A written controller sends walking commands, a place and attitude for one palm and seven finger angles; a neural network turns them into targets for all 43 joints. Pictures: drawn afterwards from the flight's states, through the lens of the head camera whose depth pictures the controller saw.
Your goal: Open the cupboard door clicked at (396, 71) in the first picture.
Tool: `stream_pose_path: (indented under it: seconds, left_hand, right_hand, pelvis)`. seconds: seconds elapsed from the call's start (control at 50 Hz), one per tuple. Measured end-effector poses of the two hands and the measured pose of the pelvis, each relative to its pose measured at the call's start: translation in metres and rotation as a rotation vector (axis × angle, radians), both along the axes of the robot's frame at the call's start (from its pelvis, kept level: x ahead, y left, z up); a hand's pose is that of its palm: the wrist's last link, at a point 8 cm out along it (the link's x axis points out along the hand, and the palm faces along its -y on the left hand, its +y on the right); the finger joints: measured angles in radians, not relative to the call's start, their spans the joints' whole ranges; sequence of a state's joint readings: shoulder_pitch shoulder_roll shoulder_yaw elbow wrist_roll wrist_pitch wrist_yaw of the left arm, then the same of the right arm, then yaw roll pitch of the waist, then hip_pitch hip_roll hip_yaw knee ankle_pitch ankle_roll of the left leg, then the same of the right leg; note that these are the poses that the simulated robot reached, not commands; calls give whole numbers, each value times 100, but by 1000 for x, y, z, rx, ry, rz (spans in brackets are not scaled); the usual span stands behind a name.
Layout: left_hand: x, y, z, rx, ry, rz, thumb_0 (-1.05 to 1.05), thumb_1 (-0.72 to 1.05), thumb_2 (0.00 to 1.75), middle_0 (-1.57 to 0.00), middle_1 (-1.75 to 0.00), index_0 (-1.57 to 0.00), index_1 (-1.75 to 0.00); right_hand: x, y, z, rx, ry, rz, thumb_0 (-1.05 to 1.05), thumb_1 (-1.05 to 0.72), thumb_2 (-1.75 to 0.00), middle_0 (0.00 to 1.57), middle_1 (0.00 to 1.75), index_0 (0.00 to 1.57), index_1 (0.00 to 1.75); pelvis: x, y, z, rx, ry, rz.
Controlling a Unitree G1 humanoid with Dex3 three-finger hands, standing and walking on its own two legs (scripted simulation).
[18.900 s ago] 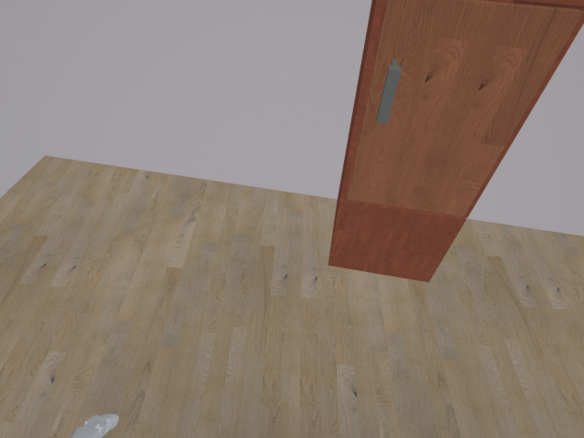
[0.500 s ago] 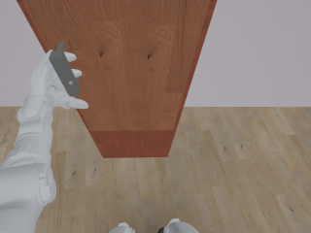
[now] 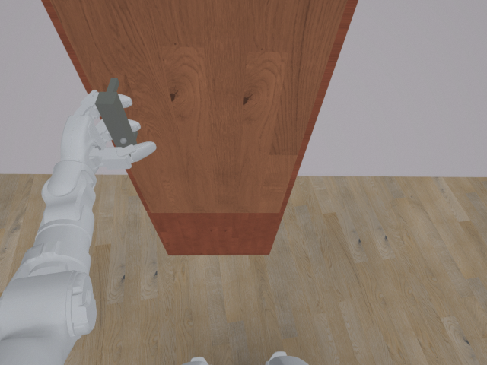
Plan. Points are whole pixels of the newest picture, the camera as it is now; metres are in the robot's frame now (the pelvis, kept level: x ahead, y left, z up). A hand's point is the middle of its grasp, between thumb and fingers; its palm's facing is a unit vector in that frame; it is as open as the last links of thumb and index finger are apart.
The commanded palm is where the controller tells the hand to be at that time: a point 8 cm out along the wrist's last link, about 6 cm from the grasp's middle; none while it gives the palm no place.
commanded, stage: close the thumb around the handle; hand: left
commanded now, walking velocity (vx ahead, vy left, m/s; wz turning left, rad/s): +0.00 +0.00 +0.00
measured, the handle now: (122, 120) +0.50 +0.20 +0.09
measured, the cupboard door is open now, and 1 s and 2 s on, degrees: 0 23 46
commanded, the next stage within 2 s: pull the door open along its arc in 0.34 s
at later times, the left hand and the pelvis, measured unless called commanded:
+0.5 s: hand (132, 141) +0.46 +0.17 +0.09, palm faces -0.01 -1.00 +0.00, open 5.9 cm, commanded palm +0.42 +0.23 +0.09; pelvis -0.01 +0.00 +0.00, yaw +0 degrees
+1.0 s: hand (146, 210) +0.33 +0.13 +0.09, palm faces +0.13 -0.99 +0.09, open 6.4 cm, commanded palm +0.28 +0.19 +0.09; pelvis +0.01 -0.01 +0.01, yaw +0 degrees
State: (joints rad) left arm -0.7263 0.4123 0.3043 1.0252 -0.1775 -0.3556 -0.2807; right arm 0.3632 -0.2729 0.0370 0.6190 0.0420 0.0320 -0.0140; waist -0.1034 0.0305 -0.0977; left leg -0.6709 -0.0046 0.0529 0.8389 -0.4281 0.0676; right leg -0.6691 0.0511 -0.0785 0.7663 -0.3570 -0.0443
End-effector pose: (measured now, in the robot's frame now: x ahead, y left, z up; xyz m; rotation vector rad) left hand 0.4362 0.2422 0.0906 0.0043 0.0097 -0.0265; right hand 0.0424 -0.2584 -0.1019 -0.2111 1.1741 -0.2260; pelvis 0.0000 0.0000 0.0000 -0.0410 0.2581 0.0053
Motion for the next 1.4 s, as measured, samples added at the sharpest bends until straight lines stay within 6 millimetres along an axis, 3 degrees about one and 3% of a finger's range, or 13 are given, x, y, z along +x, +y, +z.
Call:
stream_pose_path:
  seconds: [0.18, 0.26, 0.52, 0.66, 0.78, 0.9, 1.02, 1.12, 1.26, 1.4]
  left_hand:
    - [2, -5, -4, -4, 10, 3, 0, 54, 75, -38, -131, -37, -131]
    - [2, -11, -4, 4, 2, -12, 0, 67, 81, -39, -133, -38, -133]
    - [0, -13, -4, 0, 5, 20, 1, 68, 85, -35, -135, -36, -135]
    - [-13, -15, -4, -1, -1, 26, 1, 69, 80, -35, -135, -35, -135]
    - [-44, -20, -5, -6, -18, 11, 1, 67, 72, -35, -135, -35, -135]
    - [-95, -34, -4, -18, -31, -6, 1, 64, 69, -36, -135, -34, -135]
    - [-143, -63, -5, -94, -32, 195, 3, 62, 70, -34, -135, -37, -134]
    - [-171, -89, -1, -62, -9, 347, 2, 62, 74, -33, -135, -36, -133]
    - [-205, -124, 3, -34, 38, 466, 2, 64, 76, -30, -135, -37, -134]
    - [-229, -147, 5, 21, 39, 425, 2, 63, 70, -32, -133, -35, -134]
  right_hand:
    - [-2, 6, -1, 1, 4, -4, 1, -90, -90, 20, 29, 21, 30]
    - [-6, 8, -2, 5, 11, -2, 1, -90, -90, 20, 29, 21, 30]
    - [-20, 5, -3, 5, 20, -15, 1, -90, -90, 20, 29, 21, 30]
    - [-17, 0, 0, 16, -6, -34, 1, -90, -90, 20, 29, 21, 30]
    - [9, -1, 8, 36, -91, -30, 1, -90, -90, 20, 29, 21, 30]
    - [57, 3, 19, 60, -237, 21, 1, -90, -90, 20, 29, 20, 30]
    - [114, 17, 31, 91, -372, 145, 1, -90, -90, 20, 29, 20, 29]
    - [147, 32, 38, 121, -441, 242, 1, -90, -90, 20, 29, 20, 29]
    - [157, 42, 39, 160, -456, 279, 1, -90, -90, 20, 29, 21, 30]
    - [144, 26, 33, 166, -428, 262, 1, -90, -90, 20, 29, 21, 30]
  pelvis:
    - [0, 6, 0, -1, -1, -1]
    - [-2, 7, -1, -2, -2, 1]
    - [-8, 3, -1, 3, -8, -5]
    - [-4, 0, 2, 8, -17, -22]
    - [4, -3, 7, 12, -45, -33]
    - [9, -5, 11, 17, -80, -31]
    - [5, -9, 12, 25, -111, -6]
    - [0, -16, 10, 33, -128, 18]
    - [0, -28, 9, 42, -156, 38]
    - [0, -43, 7, 49, -182, 47]
